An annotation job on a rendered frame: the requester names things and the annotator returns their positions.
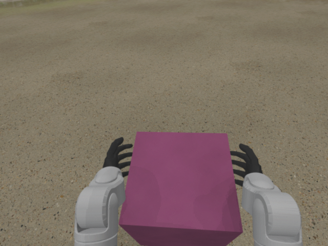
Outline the right robot forearm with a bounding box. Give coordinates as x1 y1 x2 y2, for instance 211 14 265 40
241 173 303 246

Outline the robot right hand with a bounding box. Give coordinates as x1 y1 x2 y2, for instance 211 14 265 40
230 143 263 186

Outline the robot left hand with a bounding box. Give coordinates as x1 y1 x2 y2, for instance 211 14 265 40
103 137 133 177

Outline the carton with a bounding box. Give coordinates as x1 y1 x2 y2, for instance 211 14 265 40
119 132 243 246

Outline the left robot forearm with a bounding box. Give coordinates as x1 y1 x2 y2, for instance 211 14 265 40
74 167 126 246

